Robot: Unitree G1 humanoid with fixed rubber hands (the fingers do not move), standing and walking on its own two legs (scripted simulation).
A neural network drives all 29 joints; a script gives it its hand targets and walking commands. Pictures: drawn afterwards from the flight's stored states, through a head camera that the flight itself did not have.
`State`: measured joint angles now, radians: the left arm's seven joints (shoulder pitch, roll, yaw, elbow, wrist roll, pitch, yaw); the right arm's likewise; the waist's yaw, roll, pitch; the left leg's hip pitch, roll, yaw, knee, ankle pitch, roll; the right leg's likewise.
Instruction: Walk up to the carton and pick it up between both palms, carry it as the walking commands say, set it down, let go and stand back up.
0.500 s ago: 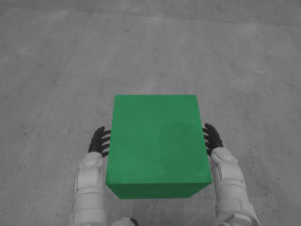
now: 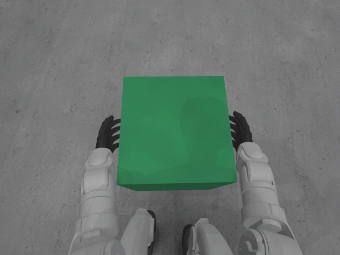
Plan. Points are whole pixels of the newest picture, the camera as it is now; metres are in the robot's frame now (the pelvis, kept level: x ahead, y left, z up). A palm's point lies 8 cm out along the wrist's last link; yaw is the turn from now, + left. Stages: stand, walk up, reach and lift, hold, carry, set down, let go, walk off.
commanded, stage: set down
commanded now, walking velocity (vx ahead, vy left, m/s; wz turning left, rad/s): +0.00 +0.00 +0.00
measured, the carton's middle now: (173, 141) +0.41 +0.02 -0.13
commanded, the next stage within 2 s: none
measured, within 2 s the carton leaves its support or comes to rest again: neither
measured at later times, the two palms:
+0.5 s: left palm (117, 146) +0.39 +0.18 -0.14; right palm (232, 142) +0.41 -0.15 -0.14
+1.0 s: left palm (124, 148) +0.41 +0.18 -0.23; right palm (223, 143) +0.44 -0.15 -0.22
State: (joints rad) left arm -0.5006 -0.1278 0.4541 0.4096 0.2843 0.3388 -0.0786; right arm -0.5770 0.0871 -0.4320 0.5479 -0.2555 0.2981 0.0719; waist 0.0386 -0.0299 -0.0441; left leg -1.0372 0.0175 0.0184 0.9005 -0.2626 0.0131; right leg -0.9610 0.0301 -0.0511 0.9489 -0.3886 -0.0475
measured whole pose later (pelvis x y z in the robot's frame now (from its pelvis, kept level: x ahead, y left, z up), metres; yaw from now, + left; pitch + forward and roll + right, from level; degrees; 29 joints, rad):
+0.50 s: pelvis -0.02 +0.01 -0.07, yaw -1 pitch +36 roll -1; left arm -0.70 -0.11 0.50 0.44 0.27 0.37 -0.04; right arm -0.78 0.02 -0.47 0.61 -0.24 0.32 0.09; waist 0.04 -0.04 -0.13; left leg -1.50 0.03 0.03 1.21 -0.33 0.02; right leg -1.43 0.03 -0.04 1.27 -0.46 -0.04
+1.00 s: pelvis -0.03 +0.01 -0.15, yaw -2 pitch +44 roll -1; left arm -0.83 -0.05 0.49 0.51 0.21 0.36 0.00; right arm -0.94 -0.05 -0.43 0.69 -0.19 0.33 0.05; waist 0.04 -0.03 -0.18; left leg -1.86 0.03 0.03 1.50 -0.40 0.02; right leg -1.79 0.03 -0.04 1.57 -0.54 -0.04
